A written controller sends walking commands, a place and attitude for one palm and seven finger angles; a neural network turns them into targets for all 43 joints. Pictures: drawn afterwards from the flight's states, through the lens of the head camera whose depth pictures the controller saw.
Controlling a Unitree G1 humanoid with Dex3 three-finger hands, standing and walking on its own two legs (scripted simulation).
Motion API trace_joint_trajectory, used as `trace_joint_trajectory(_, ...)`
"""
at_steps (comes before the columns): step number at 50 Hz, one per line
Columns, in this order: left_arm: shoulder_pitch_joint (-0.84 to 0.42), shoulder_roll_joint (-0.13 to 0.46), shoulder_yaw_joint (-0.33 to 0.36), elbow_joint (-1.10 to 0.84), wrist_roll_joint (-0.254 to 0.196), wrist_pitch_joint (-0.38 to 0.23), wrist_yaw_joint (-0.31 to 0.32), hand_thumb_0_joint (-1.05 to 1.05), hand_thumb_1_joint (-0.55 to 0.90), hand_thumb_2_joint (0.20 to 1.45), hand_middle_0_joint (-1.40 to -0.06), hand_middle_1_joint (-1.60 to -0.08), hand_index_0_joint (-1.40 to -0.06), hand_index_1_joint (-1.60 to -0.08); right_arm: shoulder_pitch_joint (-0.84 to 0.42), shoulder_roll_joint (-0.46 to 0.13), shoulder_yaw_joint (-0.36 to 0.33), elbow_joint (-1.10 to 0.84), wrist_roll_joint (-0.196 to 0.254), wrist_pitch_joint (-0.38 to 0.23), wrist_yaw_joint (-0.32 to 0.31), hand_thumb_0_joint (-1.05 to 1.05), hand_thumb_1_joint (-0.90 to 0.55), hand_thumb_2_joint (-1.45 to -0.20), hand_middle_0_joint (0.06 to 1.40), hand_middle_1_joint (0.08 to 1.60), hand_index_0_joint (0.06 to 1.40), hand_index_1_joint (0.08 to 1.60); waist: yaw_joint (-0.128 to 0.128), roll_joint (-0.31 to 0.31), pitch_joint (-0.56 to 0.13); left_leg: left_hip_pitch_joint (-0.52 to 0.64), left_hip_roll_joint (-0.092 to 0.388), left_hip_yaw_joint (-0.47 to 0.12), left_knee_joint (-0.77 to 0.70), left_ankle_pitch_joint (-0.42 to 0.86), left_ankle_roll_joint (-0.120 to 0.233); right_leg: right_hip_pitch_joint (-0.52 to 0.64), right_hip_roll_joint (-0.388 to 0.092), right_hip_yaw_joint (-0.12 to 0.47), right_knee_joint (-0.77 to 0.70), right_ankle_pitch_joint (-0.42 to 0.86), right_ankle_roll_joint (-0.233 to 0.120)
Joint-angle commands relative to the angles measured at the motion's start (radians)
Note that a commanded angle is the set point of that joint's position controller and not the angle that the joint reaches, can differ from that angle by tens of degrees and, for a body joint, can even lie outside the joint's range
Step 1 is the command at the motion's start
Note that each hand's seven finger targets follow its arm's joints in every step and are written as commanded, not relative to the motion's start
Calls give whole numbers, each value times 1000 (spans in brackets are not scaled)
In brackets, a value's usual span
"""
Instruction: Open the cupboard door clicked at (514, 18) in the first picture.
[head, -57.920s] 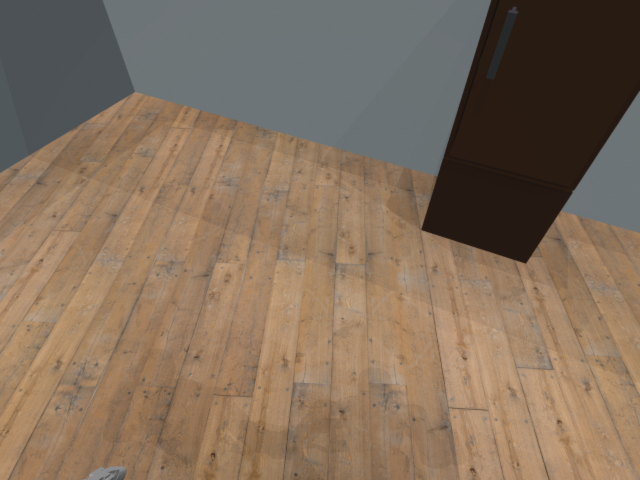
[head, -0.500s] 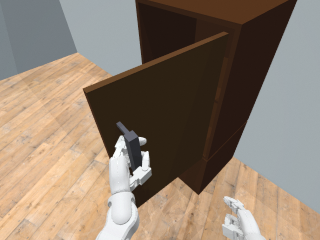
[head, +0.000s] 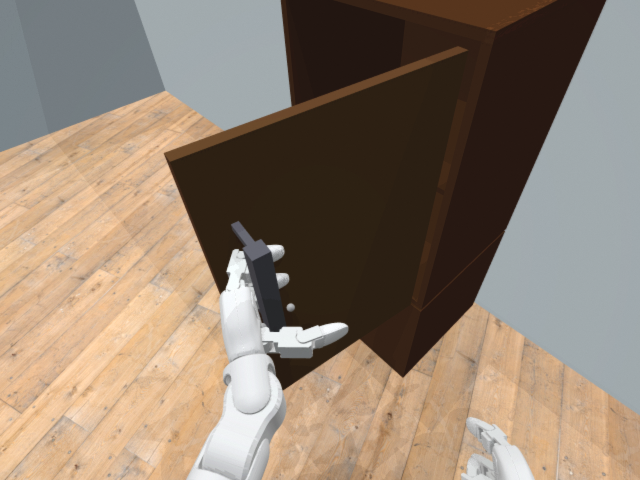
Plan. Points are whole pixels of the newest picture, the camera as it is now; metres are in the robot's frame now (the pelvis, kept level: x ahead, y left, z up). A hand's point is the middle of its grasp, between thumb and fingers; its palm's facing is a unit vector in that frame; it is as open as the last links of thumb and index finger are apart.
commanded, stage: open thumb and fingers to let go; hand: left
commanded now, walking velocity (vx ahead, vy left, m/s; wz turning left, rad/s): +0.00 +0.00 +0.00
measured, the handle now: (259, 284) +0.34 +0.10 +0.08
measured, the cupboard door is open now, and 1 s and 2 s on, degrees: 82 85 84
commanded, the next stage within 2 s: slide the hand sideways off the handle in 0.30 s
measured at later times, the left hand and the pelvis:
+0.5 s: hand (284, 321) +0.28 +0.06 +0.08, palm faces +0.01 -1.00 -0.05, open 15.3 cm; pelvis +0.00 +0.02 +0.00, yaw +0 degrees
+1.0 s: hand (261, 355) +0.24 +0.08 +0.08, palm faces -0.18 -0.98 +0.00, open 16.2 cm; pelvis +0.00 +0.03 +0.00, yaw -2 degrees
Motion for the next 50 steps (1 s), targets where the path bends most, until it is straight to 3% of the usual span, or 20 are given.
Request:
trace_joint_trajectory(1,-227,-66,-10,-234,21,-63,9,0,-500,300,-258,-950,-258,-950,-129,-71,-17,-176,3,-48,0,0,-900,-900,200,300,200,300,7,-139,-187,99,-44,-1,-39,129,48,34,-42,115,-190,246,59)
trace_joint_trajectory(5,-232,-93,-34,-221,32,-52,16,0,-500,300,-225,-750,-225,-750,-124,-73,-18,-180,3,-43,6,0,-900,-900,200,300,200,300,-3,-148,-175,108,-36,-4,-37,148,48,11,-27,86,-167,247,50)
trace_joint_trajectory(8,-216,-106,-47,-264,35,-45,24,0,-500,300,-200,-600,-200,-600,-123,-71,-21,-189,4,-41,12,0,-900,-900,200,300,200,300,4,-105,-214,123,-32,-2,-33,180,45,20,-16,70,-137,283,41)
trace_joint_trajectory(10,-179,-114,-51,-251,28,-30,20,0,-500,300,-183,-500,-183,-500,-126,-71,-18,-195,6,-36,15,0,-900,-900,200,300,200,300,6,-131,-191,115,-28,-5,-37,180,44,19,-12,59,-136,282,39)
trace_joint_trajectory(14,-217,-113,-46,-266,23,-14,32,0,-500,300,-150,-300,-150,-300,-139,-70,-13,-192,7,-30,14,0,-900,-900,200,300,200,300,6,-120,-172,110,-29,-9,-36,157,42,6,-11,61,-146,231,37)
trace_joint_trajectory(20,-242,-127,-51,-262,22,9,42,0,-500,300,-150,-300,-150,-300,-165,-67,-9,-190,9,-20,16,0,-900,-900,200,300,200,300,7,-102,-164,110,-29,-11,-35,138,40,-18,-8,55,-144,184,33)
trace_joint_trajectory(21,-261,-7,-248,-252,120,-42,-177,0,-500,300,-150,-300,-150,-300,-78,-107,-8,-156,11,-13,22,0,-900,-900,200,300,200,300,-90,-163,-90,131,-33,-17,-44,154,58,-71,-10,88,-127,269,41)
trace_joint_trajectory(22,-297,65,-162,-302,76,-98,-298,0,-500,300,-150,-300,-150,-300,-63,-100,-17,-189,22,-18,12,0,-900,-900,200,300,200,300,-59,-142,-168,122,-35,-17,-37,168,64,-35,-12,84,-104,315,39)
trace_joint_trajectory(23,-282,103,-147,-327,48,-129,-393,0,-500,300,-150,-300,-150,-300,-73,-104,-14,-206,27,-24,1,0,-900,-900,200,300,200,300,-43,-95,-216,137,-39,-9,-31,176,66,-10,-15,93,-95,338,37)
trace_joint_trajectory(24,-284,120,-140,-328,7,-145,-476,0,-500,300,-150,-300,-150,-300,-63,-105,-8,-211,35,-27,-5,0,-900,-900,200,300,200,300,-49,-54,-230,153,-41,-9,-30,185,66,-3,-17,92,-88,348,32)
trace_joint_trajectory(25,-255,113,-122,-321,-37,-146,-531,0,-500,300,-150,-300,-150,-300,-72,-95,-2,-229,46,-36,-8,0,-900,-900,200,300,200,300,-36,-38,-234,151,-40,-14,-33,169,61,-5,-13,87,-87,322,30)
trace_joint_trajectory(26,-237,95,-103,-322,-82,-139,-556,0,-500,300,-150,-300,-150,-300,-80,-92,2,-242,54,-46,-12,0,-900,-900,200,300,200,300,-33,-45,-229,150,-39,-18,-38,150,59,-7,-8,78,-94,295,32)
trace_joint_trajectory(28,-192,63,-56,-280,-157,-107,-551,0,-500,300,-150,-300,-150,-300,-93,-94,11,-251,64,-67,-16,0,-900,-900,200,300,200,300,-23,-110,-171,116,-35,-27,-58,86,52,-24,0,60,-119,208,39)
trace_joint_trajectory(30,-139,85,4,-288,-180,-91,-511,0,-500,300,-150,-300,-150,-300,-106,-101,11,-258,66,-82,-16,0,-900,-900,200,300,200,300,2,-140,-151,102,-33,-27,-76,63,48,-17,1,58,-132,164,42)
trace_joint_trajectory(33,-140,101,7,-348,-135,-101,-453,0,-500,300,-150,-300,-150,-300,-92,-102,7,-266,59,-97,-6,0,-900,-900,200,300,200,300,2,-146,-155,105,-29,-28,-82,62,50,-25,1,54,-119,143,42)
trace_joint_trajectory(35,-86,138,33,-361,-106,-112,-434,0,-500,300,-150,-300,-150,-300,-85,-100,6,-267,55,-101,2,0,-900,-900,200,300,200,300,15,-116,-158,104,-27,-22,-81,73,49,-23,1,59,-110,150,37)
trace_joint_trajectory(36,-90,124,12,-373,-97,-116,-431,0,-500,300,-150,-300,-150,-300,-86,-98,7,-270,53,-103,4,0,-900,-900,200,300,200,300,8,-108,-150,102,-28,-18,-77,68,51,-32,0,62,-110,148,39)
trace_joint_trajectory(39,-14,167,45,-376,-82,-119,-438,0,-500,300,-150,-300,-150,-300,-78,-104,5,-275,52,-100,8,0,-900,-900,200,300,200,300,21,-95,-133,77,-28,-10,-80,49,49,-21,-1,70,-115,125,35)
trace_joint_trajectory(48,50,188,69,-483,-130,-112,-486,0,-500,300,-150,-300,-150,-300,-76,-105,7,-289,59,-125,-6,0,-900,-900,200,300,200,300,-1,-86,-122,69,-31,-7,-61,34,51,-36,2,80,-125,122,46)
trace_joint_trajectory(50,125,202,92,-483,-134,-114,-493,0,-500,300,-150,-300,-150,-300,-71,-105,5,-290,58,-133,-7,0,-900,-900,200,300,200,300,11,-86,-132,65,-32,-4,-56,53,51,-19,1,83,-120,146,45)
